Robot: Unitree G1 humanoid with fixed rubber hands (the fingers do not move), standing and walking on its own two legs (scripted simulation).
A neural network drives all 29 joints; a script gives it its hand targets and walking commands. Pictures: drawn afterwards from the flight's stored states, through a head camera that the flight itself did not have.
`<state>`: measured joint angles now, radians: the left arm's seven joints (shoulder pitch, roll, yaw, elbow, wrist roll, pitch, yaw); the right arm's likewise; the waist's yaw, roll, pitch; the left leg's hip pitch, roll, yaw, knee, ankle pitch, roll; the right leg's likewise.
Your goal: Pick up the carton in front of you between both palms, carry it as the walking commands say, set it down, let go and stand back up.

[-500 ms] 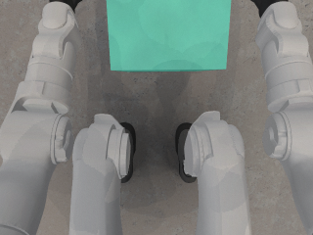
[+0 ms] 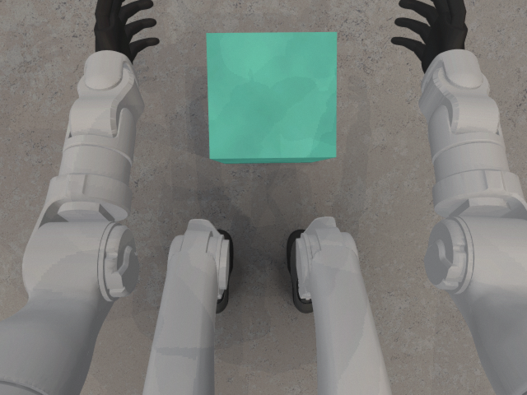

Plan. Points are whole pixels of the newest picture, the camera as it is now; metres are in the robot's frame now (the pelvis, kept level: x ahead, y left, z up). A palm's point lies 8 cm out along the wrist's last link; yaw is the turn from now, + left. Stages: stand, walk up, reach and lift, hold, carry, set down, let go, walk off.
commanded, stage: set down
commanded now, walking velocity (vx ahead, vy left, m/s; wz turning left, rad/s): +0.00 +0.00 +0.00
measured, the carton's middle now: (269, 111) +0.50 -0.02 -0.37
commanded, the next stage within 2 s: let go in 0.42 s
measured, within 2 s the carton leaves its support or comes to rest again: neither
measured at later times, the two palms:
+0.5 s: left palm out of the picture +0.52 +0.18 +0.04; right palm out of the picture +0.52 -0.23 +0.04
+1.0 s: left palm out of the picture +0.38 +0.22 +0.15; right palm out of the picture +0.38 -0.23 +0.15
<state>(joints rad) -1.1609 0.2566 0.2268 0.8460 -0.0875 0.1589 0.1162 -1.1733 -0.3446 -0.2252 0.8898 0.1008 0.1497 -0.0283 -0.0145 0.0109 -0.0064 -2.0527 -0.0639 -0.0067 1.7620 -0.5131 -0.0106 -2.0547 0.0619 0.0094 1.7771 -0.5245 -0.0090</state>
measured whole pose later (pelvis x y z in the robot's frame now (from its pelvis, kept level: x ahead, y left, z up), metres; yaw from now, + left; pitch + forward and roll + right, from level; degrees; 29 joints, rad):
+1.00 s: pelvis +0.10 +0.00 +0.25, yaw -1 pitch +26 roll +0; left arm -0.20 0.17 0.13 0.59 0.02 0.00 -0.02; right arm -0.22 -0.20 -0.15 0.63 -0.01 0.00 0.05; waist 0.00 0.00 -0.10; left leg -0.86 -0.05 -0.05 0.71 -0.30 0.01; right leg -0.86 0.05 0.05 0.71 -0.31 -0.01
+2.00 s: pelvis +0.12 +0.00 +0.28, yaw -1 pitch +0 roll +0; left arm 0.20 0.33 0.05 0.69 0.04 0.03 0.02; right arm 0.19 -0.33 -0.05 0.69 -0.04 0.02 -0.01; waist 0.00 0.00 0.00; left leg -0.20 -0.03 -0.04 0.51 -0.31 0.02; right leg -0.18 0.04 0.04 0.49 -0.30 -0.02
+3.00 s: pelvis +0.11 +0.01 +0.29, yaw -1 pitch -2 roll +0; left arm 0.15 0.37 0.01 0.98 0.02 -0.01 0.01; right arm 0.14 -0.38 0.00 0.97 -0.02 -0.01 -0.02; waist 0.00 0.00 0.02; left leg -0.10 -0.03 -0.04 0.36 -0.21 0.02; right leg -0.10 0.03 0.05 0.35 -0.21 -0.01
